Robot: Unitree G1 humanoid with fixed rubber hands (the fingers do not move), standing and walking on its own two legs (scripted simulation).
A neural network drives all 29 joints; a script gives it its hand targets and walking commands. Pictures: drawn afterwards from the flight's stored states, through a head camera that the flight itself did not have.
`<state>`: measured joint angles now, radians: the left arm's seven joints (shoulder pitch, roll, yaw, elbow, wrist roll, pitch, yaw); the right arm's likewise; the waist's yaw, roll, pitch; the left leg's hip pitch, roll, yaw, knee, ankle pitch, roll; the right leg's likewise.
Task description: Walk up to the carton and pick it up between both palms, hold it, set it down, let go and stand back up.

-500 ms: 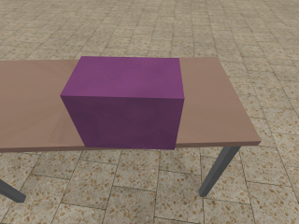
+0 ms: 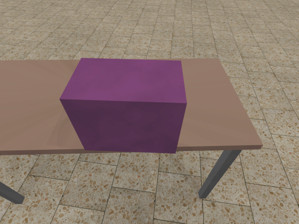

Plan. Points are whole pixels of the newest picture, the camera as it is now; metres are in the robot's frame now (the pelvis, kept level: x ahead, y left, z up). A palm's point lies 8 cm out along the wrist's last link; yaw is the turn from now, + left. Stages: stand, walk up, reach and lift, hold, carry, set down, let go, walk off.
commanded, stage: stand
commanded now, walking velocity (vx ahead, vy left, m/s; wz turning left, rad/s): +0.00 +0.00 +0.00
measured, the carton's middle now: (130, 107) +0.46 +0.08 +0.04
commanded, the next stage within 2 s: walk up in 0.16 s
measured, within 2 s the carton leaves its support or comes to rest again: neither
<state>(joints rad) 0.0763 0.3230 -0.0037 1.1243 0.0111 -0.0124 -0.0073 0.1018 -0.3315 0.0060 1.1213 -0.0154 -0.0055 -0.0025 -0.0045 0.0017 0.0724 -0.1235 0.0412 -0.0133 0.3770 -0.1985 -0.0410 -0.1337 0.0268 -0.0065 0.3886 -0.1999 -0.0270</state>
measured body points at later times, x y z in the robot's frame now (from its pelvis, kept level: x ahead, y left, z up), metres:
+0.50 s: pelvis -0.01 +0.00 -0.01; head +0.03 -0.01 +0.44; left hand +0.10 +0.31 -0.13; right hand +0.09 -0.30 -0.14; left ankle +0.01 +0.15 -0.74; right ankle +0.01 -0.10 -0.74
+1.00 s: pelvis -0.14 +0.01 -0.04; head -0.06 +0.04 +0.40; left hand -0.03 +0.33 -0.18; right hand -0.04 -0.29 -0.15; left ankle -0.11 +0.13 -0.74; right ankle -0.13 -0.14 -0.68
